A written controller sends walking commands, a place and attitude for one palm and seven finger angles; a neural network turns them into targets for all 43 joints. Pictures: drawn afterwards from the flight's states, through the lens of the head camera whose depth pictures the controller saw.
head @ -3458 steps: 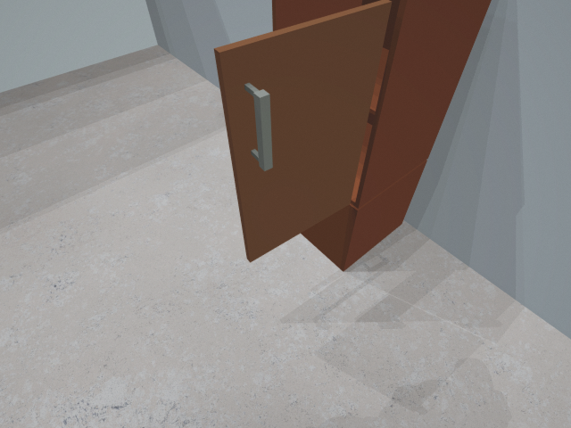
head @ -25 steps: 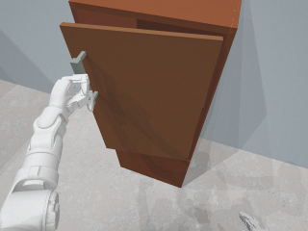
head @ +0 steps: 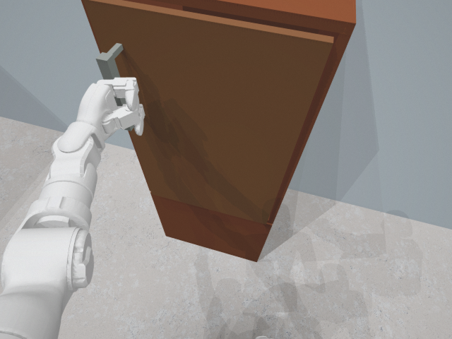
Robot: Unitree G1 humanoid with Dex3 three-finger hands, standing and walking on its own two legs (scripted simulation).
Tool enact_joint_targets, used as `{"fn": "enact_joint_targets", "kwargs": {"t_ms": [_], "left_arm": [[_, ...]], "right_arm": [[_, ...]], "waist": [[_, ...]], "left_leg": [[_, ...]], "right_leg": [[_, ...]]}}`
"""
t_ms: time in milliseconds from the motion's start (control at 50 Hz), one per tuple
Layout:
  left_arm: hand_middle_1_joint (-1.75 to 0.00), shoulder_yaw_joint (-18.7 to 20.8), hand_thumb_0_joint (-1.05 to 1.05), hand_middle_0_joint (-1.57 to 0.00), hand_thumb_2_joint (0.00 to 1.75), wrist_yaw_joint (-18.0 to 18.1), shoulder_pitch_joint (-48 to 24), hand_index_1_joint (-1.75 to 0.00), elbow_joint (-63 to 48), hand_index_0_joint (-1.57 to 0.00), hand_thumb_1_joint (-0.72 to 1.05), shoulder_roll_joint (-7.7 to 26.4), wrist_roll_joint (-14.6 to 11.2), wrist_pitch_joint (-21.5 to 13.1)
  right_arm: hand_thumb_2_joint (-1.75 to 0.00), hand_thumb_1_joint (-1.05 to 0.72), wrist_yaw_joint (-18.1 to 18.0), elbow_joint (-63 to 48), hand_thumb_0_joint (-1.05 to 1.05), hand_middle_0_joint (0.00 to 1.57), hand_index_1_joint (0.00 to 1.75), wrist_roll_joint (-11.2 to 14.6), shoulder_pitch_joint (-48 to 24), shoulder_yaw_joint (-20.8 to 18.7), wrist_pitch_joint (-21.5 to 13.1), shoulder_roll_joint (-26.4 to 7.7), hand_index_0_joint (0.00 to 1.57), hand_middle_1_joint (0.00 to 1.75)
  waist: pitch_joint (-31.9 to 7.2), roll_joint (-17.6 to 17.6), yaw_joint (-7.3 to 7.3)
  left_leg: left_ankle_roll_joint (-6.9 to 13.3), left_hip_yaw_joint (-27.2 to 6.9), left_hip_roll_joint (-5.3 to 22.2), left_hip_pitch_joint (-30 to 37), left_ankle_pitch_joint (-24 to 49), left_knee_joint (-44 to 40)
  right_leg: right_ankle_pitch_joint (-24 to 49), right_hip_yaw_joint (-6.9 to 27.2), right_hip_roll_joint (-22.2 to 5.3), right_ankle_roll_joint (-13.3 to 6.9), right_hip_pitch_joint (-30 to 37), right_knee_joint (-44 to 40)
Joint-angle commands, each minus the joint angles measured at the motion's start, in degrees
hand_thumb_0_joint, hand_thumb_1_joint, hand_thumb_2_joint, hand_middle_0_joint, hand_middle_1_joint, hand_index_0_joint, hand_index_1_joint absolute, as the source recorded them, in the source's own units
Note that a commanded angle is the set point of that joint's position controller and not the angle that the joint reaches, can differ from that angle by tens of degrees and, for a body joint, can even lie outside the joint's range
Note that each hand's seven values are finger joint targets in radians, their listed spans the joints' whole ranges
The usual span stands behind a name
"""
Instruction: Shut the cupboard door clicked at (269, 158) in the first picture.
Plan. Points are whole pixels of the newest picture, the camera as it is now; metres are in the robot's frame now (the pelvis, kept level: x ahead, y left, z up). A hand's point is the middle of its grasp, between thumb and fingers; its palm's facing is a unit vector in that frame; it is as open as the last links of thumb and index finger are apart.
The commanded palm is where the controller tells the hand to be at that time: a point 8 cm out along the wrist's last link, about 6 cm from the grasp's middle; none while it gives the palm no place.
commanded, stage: push the door shut along its arc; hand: left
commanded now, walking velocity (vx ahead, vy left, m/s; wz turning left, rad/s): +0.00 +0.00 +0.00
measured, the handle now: (123, 89) +0.54 +0.18 +0.13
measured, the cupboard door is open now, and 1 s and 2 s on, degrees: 0 0 0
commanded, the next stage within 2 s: pull the fist back off the door in 0.26 s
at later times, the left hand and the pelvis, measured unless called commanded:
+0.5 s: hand (146, 107) +0.48 +0.13 +0.14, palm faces +0.07 -1.00 +0.06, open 3.2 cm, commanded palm +0.48 +0.15 +0.13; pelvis -0.03 +0.00 -0.01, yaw +3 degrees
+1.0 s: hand (148, 132) +0.43 +0.12 +0.13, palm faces +0.08 -1.00 -0.02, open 3.1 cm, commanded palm +0.40 +0.16 +0.13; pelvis +0.01 -0.04 +0.01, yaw -2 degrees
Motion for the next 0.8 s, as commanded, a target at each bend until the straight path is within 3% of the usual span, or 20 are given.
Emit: {"fn": "enact_joint_targets", "kwargs": {"t_ms": [0, 40, 60, 160, 260, 340, 360, 380, 400, 420, 460, 500, 540, 560, 600, 620, 680, 700, 720, 780], "left_arm": [[-1.5, -1.01, 0.0, -1.3, 0.9, -1.44, -34.79, -1.5, -9.53, -1.3, 0.9, 6.64, -0.33, -3.3], [-1.5, -0.48, 0.0, -1.3, 0.9, -1.5, -37.25, -1.5, -8.17, -1.3, 0.9, 7.75, 0.06, -3.62], [-1.5, -1.35, 0.0, -1.3, 0.9, -1.6, -39.46, -1.5, -8.81, -1.3, 0.9, 7.34, 0.28, -3.81], [-1.5, -5.8, 0.0, -1.3, 0.9, -1.21, -45.8, -1.5, -7.69, -1.3, 0.9, 2.29, 0.42, -3.49], [-1.5, -9.03, 0.0, -1.3, 0.9, -1.22, -50.3, -1.5, -7.58, -1.3, 0.9, -1.11, 0.03, -3.54], [-1.5, -9.61, 0.0, -1.3, 0.9, -1.18, -51.3, -1.5, -6.14, -1.3, 0.9, -1.25, -0.15, -3.25], [-1.5, 1.99, 0.0, -1.3, 0.9, 11.54, -54.91, -1.5, -6.86, -1.3, 0.9, -1.56, -4.74, -1.96], [-1.5, -0.95, 0.0, -1.3, 0.9, 18.21, -52.69, -1.5, -6.97, -1.3, 0.9, -5.53, -2.74, -1.34], [-1.5, -2.27, 0.0, -1.3, 0.9, 22.08, -50.68, -1.5, -6.96, -1.3, 0.9, -8.97, -2.03, -1.17], [-1.5, -1.55, 0.0, -1.3, 0.9, 25.58, -50.73, -1.5, -7.83, -1.3, 0.9, -9.46, -1.03, -1.8], [-1.5, -1.92, 0.0, -1.3, 0.9, 30.33, -49.92, -1.5, -6.72, -1.3, 0.9, -7.85, 2.99, -2.67], [-1.5, -3.7, 0.0, -1.3, 0.9, 31.08, -50.52, -1.5, -6.54, -1.3, 0.9, -5.25, 8.17, -4.67], [-1.5, -3.03, 0.0, -1.3, 0.9, 30.41, -48.81, -1.5, -6.12, -1.3, 0.9, -1.23, 11.7, -6.88], [-1.5, -1.11, 0.0, -1.3, 0.9, 29.65, -47.12, -1.5, -5.94, -1.3, 0.9, 1.22, 11.79, -7.7], [-1.5, 4.59, 0.0, -1.3, 0.9, 28.14, -41.6, -1.5, -3.07, -1.3, 0.9, 5.84, 9.44, -7.93], [-1.5, 9.82, 0.0, -1.3, 0.9, 27.55, -37.5, -1.5, -1.57, -1.3, 0.9, 10.62, 8.19, -7.76], [-1.5, 14.28, 0.0, -1.3, 0.9, 26.12, -28.19, -1.5, -4.93, -1.3, 0.9, 13.84, 7.06, -7.52], [-1.5, 12.71, 0.0, -1.3, 0.9, 25.72, -27.44, -1.5, -8.89, -1.3, 0.9, 11.95, 7.17, -8.12], [-1.5, 14.38, 0.0, -1.3, 0.9, 25.51, -23.45, -1.5, -10.23, -1.3, 0.9, 13.12, 7.22, -8.7], [-1.5, 11.25, 0.0, -1.3, 0.9, 24.19, -15.13, -1.5, -18.99, -1.3, 0.9, 9.2, 7.38, -9.63]], "right_arm": [[-0.9, -0.9, -0.69, -4.52, 0.0, 0.2, 0.3, 0.17, 3.8, -3.87, -2.35, -10.16, 0.2, 0.3], [-0.9, -0.9, -0.67, -3.76, 0.0, 0.2, 0.3, -0.1, 4.6, -4.07, -2.4, -10.39, 0.2, 0.3], [-0.9, -0.9, -0.62, -3.44, 0.0, 0.2, 0.3, -0.04, 5.18, -4.18, -2.39, -10.44, 0.2, 0.3], [-0.9, -0.9, -0.69, -1.75, 0.0, 0.2, 0.3, -0.38, 5.88, -4.26, -3.16, -10.63, 0.2, 0.3], [-0.9, -0.9, -1.07, 0.11, 0.0, 0.2, 0.3, -0.46, 5.5, -4.0, -4.73, -11.12, 0.2, 0.3], [-0.9, -0.9, -1.42, 0.97, 0.0, 0.2, 0.3, -0.32, 5.26, -3.69, -5.92, -11.58, 0.2, 0.3], [-0.9, -0.9, -1.16, 0.53, 0.0, 0.2, 0.3, -0.57, 5.03, -3.56, -6.37, -9.07, 0.2, 0.3], [-0.9, -0.9, -0.18, 0.18, 0.0, 0.2, 0.3, -1.19, 5.13, -3.52, -6.69, -8.84, 0.2, 0.3], [-0.9, -0.9, 0.7, -0.08, 0.0, 0.2, 0.3, -1.66, 5.05, -3.67, -6.88, -8.48, 0.2, 0.3], [-0.9, -0.9, 1.2, 0.1, 0.0, 0.2, 0.3, -2.25, 5.46, -3.88, -6.96, -8.45, 0.2, 0.3], [-0.9, -0.9, 2.5, 0.4, 0.0, 0.2, 0.3, -3.13, 6.57, -4.16, -6.25, -8.65, 0.2, 0.3], [-0.9, -0.9, 3.55, 0.5, 0.0, 0.2, 0.3, -3.74, 7.74, -4.39, -5.84, -8.72, 0.2, 0.3], [-0.9, -0.9, 4.03, -0.07, 0.0, 0.2, 0.3, -3.93, 8.18, -4.4, -5.21, -8.89, 0.2, 0.3], [-0.9, -0.9, 4.16, -0.77, 0.0, 0.2, 0.3, -3.88, 8.04, -4.37, -4.82, -8.91, 0.2, 0.3], [-0.9, -0.9, 3.9, -2.56, 0.0, 0.2, 0.3, -3.34, 7.21, -3.99, -3.84, -8.89, 0.2, 0.3], [-0.9, -0.9, 3.53, -3.12, 0.0, 0.2, 0.3, -3.29, 7.81, -3.96, -3.23, -9.18, 0.2, 0.3], [-0.9, -0.9, 3.04, -7.02, 0.0, 0.2, 0.3, -2.51, 6.48, -3.6, -1.83, -7.78, 0.2, 0.3], [-0.9, -0.9, 3.1, -7.9, 0.0, 0.2, 0.3, -2.22, 5.74, -3.75, -1.57, -7.26, 0.2, 0.3], [-0.9, -0.9, 3.01, -8.53, 0.0, 0.2, 0.3, -2.06, 5.7, -3.98, -1.23, -7.18, 0.2, 0.3], [-0.9, -0.9, 3.39, -10.33, 0.0, 0.2, 0.3, -1.62, 4.08, -4.47, -0.67, -6.73, 0.2, 0.3]], "waist": [[-18.8, 3.32, -4.54], [-19.54, 4.83, -4.87], [-19.54, 4.19, -5.88], [-19.39, 4.53, -8.09], [-19.74, 6.39, -9.39], [-19.75, 6.31, -9.93], [-18.22, 7.33, -5.97], [-19.23, 8.34, -6.82], [-18.79, 7.56, -6.85], [-19.54, 4.54, -7.1], [-22.22, 3.16, -7.43], [-23.75, 4.01, -7.8], [-25.13, 5.78, -7.1], [-26.6, 6.4, -5.91], [-26.71, 2.48, -3.48], [-27.67, -0.91, -1.64], [-26.34, -4.73, 1.8], [-25.4, -4.45, 1.42], [-25.04, -4.49, 2.93], [-22.76, -4.48, 2.98]], "left_leg": [[-3.41, -6.11, 4.58, 17.59, 16.35, -4.68], [-3.66, -6.4, 4.63, 17.92, 16.94, -3.93], [-3.82, -7.09, 4.88, 18.43, 16.74, -3.83], [-3.77, -8.83, 5.01, 19.4, 11.08, -3.64], [-3.55, -10.02, 5.21, 19.53, 5.2, -3.82], [-3.5, -10.87, 5.3, 18.45, 0.71, -3.88], [-4.57, -11.45, 5.64, 12.78, -3.63, -5.53], [-5.24, -11.9, 5.8, 13.67, -5.69, -6.54], [-5.53, -12.13, 5.67, 13.51, -6.55, -6.9], [-5.46, -12.35, 5.34, 12.66, -5.4, -6.37], [-4.83, -10.36, 4.7, 11.81, -2.6, -4.85], [-4.25, -9.01, 4.22, 11.96, -0.14, -3.42], [-3.98, -8.04, 3.92, 12.6, 2.91, -2.53], [-3.86, -7.29, 3.82, 12.44, 4.0, -2.45], [-3.34, -5.37, 3.57, 8.97, 5.49, -2.88], [-3.0, -4.62, 3.37, 6.12, 6.48, -3.2], [-2.03, -0.39, 2.94, -1.44, 8.13, -3.96], [-1.77, 0.61, 2.95, -1.19, 8.54, -4.17], [-1.74, 0.83, 2.87, -1.21, 9.53, -4.22], [-1.33, 2.27, 3.06, 1.07, 12.24, -4.45]], "right_leg": [[10.64, 0.5, -0.3, -0.92, -4.24, -3.69], [10.16, 0.5, -0.24, -0.95, -5.73, -3.2], [9.77, 0.23, -0.21, -0.89, -6.94, -3.11], [5.42, -0.22, -0.18, -0.79, -12.29, -2.76], [2.58, -0.4, -0.45, -0.73, -16.03, -2.01], [0.58, -0.37, -0.73, -0.77, -17.84, -1.53], [-0.25, -0.36, -0.55, -0.43, -15.94, -2.05], [-0.7, -0.84, -0.32, -0.14, -15.68, -1.44], [-0.49, -1.23, -0.31, -0.11, -15.77, -1.31], [0.18, -1.67, -0.19, 0.02, -14.67, -1.0], [0.75, -1.12, -0.29, 0.18, -12.68, -1.26], [0.93, -0.61, -0.47, -0.07, -12.4, -1.04], [1.57, 0.02, -0.52, -0.51, -11.55, -1.03], [1.94, 0.46, -0.43, -0.71, -9.54, -1.25], [3.56, 1.35, 0.0, -0.77, -2.74, -2.09], [5.35, 1.77, 0.17, -0.64, 2.36, -2.37], [12.97, 3.94, -0.3, 0.14, 13.91, -3.31], [14.65, 4.41, -0.38, 0.47, 15.1, -3.89], [15.64, 4.54, -0.29, 0.31, 16.72, -3.8], [20.86, 4.77, -0.18, 0.57, 17.57, -4.47]]}}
